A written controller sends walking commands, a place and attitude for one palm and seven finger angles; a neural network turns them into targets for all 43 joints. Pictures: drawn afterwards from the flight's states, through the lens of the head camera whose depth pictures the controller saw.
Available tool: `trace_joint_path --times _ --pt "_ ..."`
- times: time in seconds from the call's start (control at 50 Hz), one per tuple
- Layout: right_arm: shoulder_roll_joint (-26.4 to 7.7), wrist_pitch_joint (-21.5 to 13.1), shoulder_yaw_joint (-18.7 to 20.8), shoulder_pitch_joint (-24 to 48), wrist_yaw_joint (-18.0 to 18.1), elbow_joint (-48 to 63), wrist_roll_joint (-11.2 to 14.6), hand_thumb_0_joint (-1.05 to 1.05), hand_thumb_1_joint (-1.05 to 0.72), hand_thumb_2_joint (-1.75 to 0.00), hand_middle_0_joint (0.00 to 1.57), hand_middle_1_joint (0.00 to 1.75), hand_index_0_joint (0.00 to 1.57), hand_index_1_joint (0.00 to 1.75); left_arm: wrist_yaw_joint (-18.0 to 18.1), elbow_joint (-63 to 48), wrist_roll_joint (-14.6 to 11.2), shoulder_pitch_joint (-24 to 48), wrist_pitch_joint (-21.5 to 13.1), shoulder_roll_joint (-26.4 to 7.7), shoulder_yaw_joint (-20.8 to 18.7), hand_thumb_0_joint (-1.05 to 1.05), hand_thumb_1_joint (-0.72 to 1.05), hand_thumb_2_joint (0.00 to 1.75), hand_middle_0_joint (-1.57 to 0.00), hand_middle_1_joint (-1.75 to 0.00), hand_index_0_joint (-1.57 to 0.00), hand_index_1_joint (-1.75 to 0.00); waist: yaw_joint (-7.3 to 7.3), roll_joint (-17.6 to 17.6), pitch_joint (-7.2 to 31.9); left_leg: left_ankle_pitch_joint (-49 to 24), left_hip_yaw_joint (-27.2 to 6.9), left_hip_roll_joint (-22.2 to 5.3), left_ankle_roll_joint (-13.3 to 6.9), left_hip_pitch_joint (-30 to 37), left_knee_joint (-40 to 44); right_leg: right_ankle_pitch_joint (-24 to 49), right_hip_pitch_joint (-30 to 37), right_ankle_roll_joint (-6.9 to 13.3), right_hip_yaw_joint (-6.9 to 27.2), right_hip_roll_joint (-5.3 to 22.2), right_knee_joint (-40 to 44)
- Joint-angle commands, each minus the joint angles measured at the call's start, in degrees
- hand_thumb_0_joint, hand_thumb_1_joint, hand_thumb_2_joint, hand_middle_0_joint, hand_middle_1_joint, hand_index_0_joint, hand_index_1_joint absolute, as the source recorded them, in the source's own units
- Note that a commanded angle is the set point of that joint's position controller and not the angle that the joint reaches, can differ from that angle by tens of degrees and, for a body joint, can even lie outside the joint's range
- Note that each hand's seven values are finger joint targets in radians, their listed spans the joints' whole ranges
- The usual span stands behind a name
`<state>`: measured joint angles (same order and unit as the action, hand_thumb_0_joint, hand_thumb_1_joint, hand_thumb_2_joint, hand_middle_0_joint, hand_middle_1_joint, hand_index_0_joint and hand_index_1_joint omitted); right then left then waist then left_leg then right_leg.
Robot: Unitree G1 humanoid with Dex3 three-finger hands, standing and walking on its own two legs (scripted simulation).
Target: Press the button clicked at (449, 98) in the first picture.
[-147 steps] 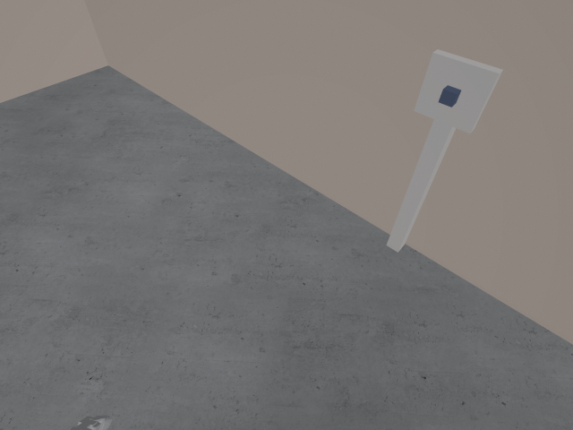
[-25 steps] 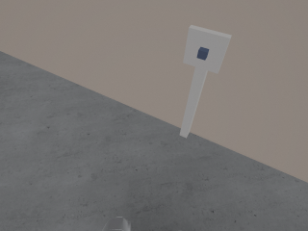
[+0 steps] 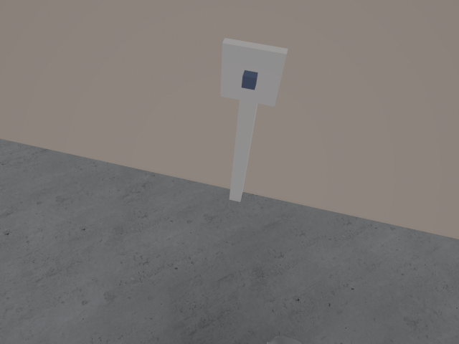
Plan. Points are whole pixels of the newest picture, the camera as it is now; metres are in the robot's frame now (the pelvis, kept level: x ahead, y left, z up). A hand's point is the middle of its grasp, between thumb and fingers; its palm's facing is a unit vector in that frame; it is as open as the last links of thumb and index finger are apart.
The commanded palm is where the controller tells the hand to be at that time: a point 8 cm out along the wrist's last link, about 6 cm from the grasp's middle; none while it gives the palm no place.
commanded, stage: turn to face it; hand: left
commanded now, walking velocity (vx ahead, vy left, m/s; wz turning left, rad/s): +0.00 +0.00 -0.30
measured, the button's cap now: (249, 79) +0.81 -0.01 -0.01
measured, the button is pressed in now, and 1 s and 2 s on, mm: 0 0 0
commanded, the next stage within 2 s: take the last steps up to it in 0.16 s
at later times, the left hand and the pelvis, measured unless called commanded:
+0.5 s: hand out of the picture +0.13 +0.15 -0.18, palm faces -0.11 -0.98 -0.16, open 7.3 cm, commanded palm none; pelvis +0.03 -0.02 -0.01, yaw -9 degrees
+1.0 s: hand (207, 276) +0.28 +0.06 -0.18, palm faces -0.18 -0.97 -0.19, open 7.3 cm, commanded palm none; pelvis +0.17 -0.10 -0.02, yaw -12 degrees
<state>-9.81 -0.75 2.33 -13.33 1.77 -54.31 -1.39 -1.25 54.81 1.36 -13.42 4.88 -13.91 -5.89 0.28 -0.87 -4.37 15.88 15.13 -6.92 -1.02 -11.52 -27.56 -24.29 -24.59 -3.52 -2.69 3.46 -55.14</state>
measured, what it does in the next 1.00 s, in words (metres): walks ahead: right foot, then left foot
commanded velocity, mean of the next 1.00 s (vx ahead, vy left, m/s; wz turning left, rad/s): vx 0.21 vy -0.04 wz -0.12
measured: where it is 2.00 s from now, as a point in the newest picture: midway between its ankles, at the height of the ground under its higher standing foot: (255, 340)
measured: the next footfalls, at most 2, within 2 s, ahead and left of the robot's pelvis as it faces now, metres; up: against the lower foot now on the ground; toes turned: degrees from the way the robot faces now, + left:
right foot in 0.12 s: +0.03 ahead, -0.14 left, +0.00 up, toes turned -10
left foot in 0.50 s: +0.09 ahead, +0.09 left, +0.00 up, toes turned -2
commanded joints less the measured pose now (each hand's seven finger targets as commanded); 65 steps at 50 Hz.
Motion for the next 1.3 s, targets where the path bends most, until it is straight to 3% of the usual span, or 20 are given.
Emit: trace_joint_path --times 0.0,0.06,0.08,0.1,0.12,0.24,0.36,0.44,0.46,0.48,0.5,0.52,0.62,0.8,0.86,0.9,0.96,1.04,1.2,1.28 --pt "-11.84 -0.04 3.57 -4.88 0.02 0.19 -0.19 0.0 -0.9 -0.9 0.2 0.3 0.2 0.3 0.12 -5.2 -0.03 4.14 -2.71 -0.25 0.83 0.0 0.9 0.9 -0.2 -0.3 -0.2 -0.3 -3.16 13.98 6.49 -32.84 -7.83 -14.19 -6.03 10.55 4.05 -1.42 -0.53 1.61 -3.26 -1.47 11.15" --pt "-11.85 0.24 3.52 -3.85 -0.36 -0.31 0.17 0.0 -0.9 -0.9 0.2 0.3 0.2 0.3 0.59 -3.64 0.05 -0.58 -3.81 -1.68 0.74 0.0 0.9 0.9 -0.2 -0.3 -0.2 -0.3 0.12 10.2 8.4 -27.84 -5.24 -12.55 -2.01 5.43 -3.47 11.93 11.84 3.29 -3.6 -2.01 28.36" --pt "-9.88 0.32 3.08 -4.73 -0.76 0.04 0.74 0.0 -0.9 -0.9 0.2 0.3 0.2 0.3 1.16 -2.3 0.41 -4.4 -4.63 -5.76 0.2 0.0 0.9 0.9 -0.2 -0.3 -0.2 -0.3 1.85 1.33 10.82 -18.31 -2.28 -9.94 1.54 -3.41 -12.91 24.52 23.36 5.45 3.39 4.18 33.26" --pt "-4.95 0.46 1.62 -2.75 -1.03 2.54 0.79 0.0 -0.9 -0.9 0.2 0.3 0.2 0.3 2.13 -1.32 0.52 -7.25 -5.29 -11.66 -0.92 0.0 0.9 0.9 -0.2 -0.3 -0.2 -0.3 3.14 -15.03 10.51 15.82 -0.91 -1.68 4.83 -20.04 -25.14 47.74 30.62 11.66 20.95 18.71 33.72" --pt "-6.05 1.5 1.41 -0.47 -0.03 2.9 0.76 0.0 -0.9 -0.9 0.2 0.3 0.2 0.3 2.47 -0.82 -0.67 -8.84 -4.81 -11.39 -0.4 0.0 0.9 0.9 -0.2 -0.3 -0.2 -0.3 4.09 -9.34 10.63 20.79 -10.08 -0.8 4.71 -19.67 -30.98 54.78 25.99 15.95 18.9 20.16 32.23" --pt "-5.86 2.44 1.53 -3.29 -0.23 -1.19 0.32 0.0 -0.9 -0.9 0.2 0.3 0.2 0.3 2.95 -3.36 0.01 3.51 -4.64 -6.59 0.59 0.0 0.9 0.9 -0.2 -0.3 -0.2 -0.3 -1.36 -6.51 4.79 8.41 -12.54 0.37 5.53 -16.22 -32.66 37.88 14.25 13.73 10.05 10.79 34.42" --pt "-5.37 1.01 1.35 -0.78 -1.21 0.44 -0.27 0.0 -0.9 -0.9 0.2 0.3 0.2 0.3 1.81 -1.72 0.26 0.91 -5.09 -7.31 0.17 0.0 0.9 0.9 -0.2 -0.3 -0.2 -0.3 0.76 -8.62 1.74 9.2 -10.01 1.5 4.59 -12.91 -19.29 5.51 11.99 14.53 15.27 9.73 40.58" --pt "-4.45 -0.56 1.03 -9.1 -0.93 -2.11 -0.21 0.0 -0.9 -0.9 0.2 0.3 0.2 0.3 1.14 -1.18 -0.4 2.5 -5.06 -5.93 0.33 0.0 0.9 0.9 -0.2 -0.3 -0.2 -0.3 -3.13 -4.64 1.4 1.65 -6.87 3.6 3.34 5.15 -0.84 -5.5 2.12 11.06 12.42 4.61 35.42" --pt "-7.03 -1.06 1.35 -13.66 -0.51 -3.44 -0.42 0.0 -0.9 -0.9 0.2 0.3 0.2 0.3 0.79 -1.91 -0.54 2.79 -4.82 -3.26 0.81 0.0 0.9 0.9 -0.2 -0.3 -0.2 -0.3 -5.08 4.15 1.24 8.55 -13.89 -0.96 1.75 10.17 5.61 -7.53 -3.68 8.81 9.25 0.67 26.87" --pt "-12.5 -1.26 2.56 -17.52 -0.3 -4.08 -1.28 0.0 -0.9 -0.9 0.2 0.3 0.2 0.3 0.3 -3.32 -0.78 2.76 -4.74 0.64 1.45 0.0 0.9 0.9 -0.2 -0.3 -0.2 -0.3 -6.28 19.46 -0.79 23.55 -33.51 -14.93 -3.31 10.92 15.96 -8.9 -12.57 5.56 0.62 -6.15 10.14" --pt "-14.91 -1.24 2.88 -17.49 0.02 -3.47 -1.24 0.0 -0.9 -0.9 0.2 0.3 0.2 0.3 -0.04 -5.48 -0.12 6.0 -4.99 -0.62 1.04 0.0 0.9 0.9 -0.2 -0.3 -0.2 -0.3 -6.6 17.57 -3.08 32.3 -44.15 -22.28 -7.95 5.23 22.88 -8.26 -15.74 5.47 1.91 -4.26 -0.28" --pt "-13.02 -1.53 2.51 -15.21 0.19 -3.63 -1.11 0.0 -0.9 -0.9 0.2 0.3 0.2 0.3 -0.15 -5.04 0.76 7.96 -4.75 -1.83 0.45 0.0 0.9 0.9 -0.2 -0.3 -0.2 -0.3 -5.75 14.62 -5.77 32.3 -43.16 -21.13 -7.25 0.91 24.65 -3.68 -16.33 5.45 4.45 -1.97 -7.78" --pt "-6.99 -3.42 0.68 -10.62 0.34 -4.12 -0.3 0.0 -0.9 -0.9 0.2 0.3 0.2 0.3 -1.07 -0.02 0.44 0.67 -5.12 0.85 1.21 0.0 0.9 0.9 -0.2 -0.3 -0.2 -0.3 -1.46 7.93 -1.59 0.66 -18.18 -10.84 -4.74 4.48 18.67 9.58 -12.11 3.41 1.96 0.94 -7.54" --pt "-7.69 -2.63 1.96 -15.25 -0.21 -8.84 -0.64 0.0 -0.9 -0.9 0.2 0.3 0.2 0.3 -1.0 0.66 0.04 6.49 -6.29 2.7 2.23 0.0 0.9 0.9 -0.2 -0.3 -0.2 -0.3 -3.47 11.55 -1.95 -14.65 -10.79 -10.84 -5.01 7.21 12.62 8.32 -2.31 3.53 -5.95 0.01 17.42" --pt "-7.13 -2.38 1.85 -13.22 -0.46 -9.39 0.13 0.0 -0.9 -0.9 0.2 0.3 0.2 0.3 -0.43 5.79 0.23 -6.72 -7.51 -0.57 1.14 0.0 0.9 0.9 -0.2 -0.3 -0.2 -0.3 3.0 6.79 4.31 -20.51 -6.3 -6.92 -1.69 1.53 -3.75 14.04 18.78 5.53 -7.36 -2.47 27.28" --pt "-0.9 -2.82 0.3 -13.1 -1.01 -6.3 1.23 0.0 -0.9 -0.9 0.2 0.3 0.2 0.3 1.09 9.69 0.04 -20.74 -8.49 -11.31 -1.23 0.0 0.9 0.9 -0.2 -0.3 -0.2 -0.3 7.07 -16.14 13.42 18.2 -4.72 3.25 1.9 -23.06 -35.44 14.23 40.14 14.71 25.91 21.75 36.79" --pt "-2.39 -1.97 1.15 -4.69 -0.98 -4.89 0.49 0.0 -0.9 -0.9 0.2 0.3 0.2 0.3 2.19 7.57 -0.36 -9.6 -8.09 -4.78 0.57 0.0 0.9 0.9 -0.2 -0.3 -0.2 -0.3 3.9 -7.35 2.3 9.46 -14.2 -2.43 0.6 -26.01 -46.18 9.15 20.8 15.05 19.66 19.91 42.31" --pt "1.04 -0.44 0.72 -8.71 -1.46 -6.64 -0.01 0.0 -0.9 -0.9 0.2 0.3 0.2 0.3 2.68 6.46 0.48 -4.37 -9.01 0.18 2.59 0.0 0.9 0.9 -0.2 -0.3 -0.2 -0.3 -1.71 -4.34 1.47 6.07 -11.12 -1.8 2.47 -16.28 -31.11 26.93 11.35 12.63 3.58 14.05 41.23" --pt "-0.07 -1.0 -0.63 -4.23 -1.37 -6.16 0.55 0.0 -0.9 -0.9 0.2 0.3 0.2 0.3 3.02 7.54 -0.44 -3.09 -7.68 -0.39 3.47 0.0 0.9 0.9 -0.2 -0.3 -0.2 -0.3 -2.35 -5.17 1.56 -12.38 -8.5 1.61 3.26 -0.5 -1.36 32.24 10.62 8.1 -2.78 7.94 33.11" --pt "-8.55 -0.89 0.63 -4.3 0.57 -6.07 1.08 0.0 -0.9 -0.9 0.2 0.3 0.2 0.3 4.2 7.9 -0.88 -10.73 -4.84 1.59 4.05 0.0 0.9 0.9 -0.2 -0.3 -0.2 -0.3 -0.73 18.69 6.0 -58.97 -21.83 -14.11 -6.29 7.8 4.4 -1.71 8.63 0.79 -4.16 0.79 18.47"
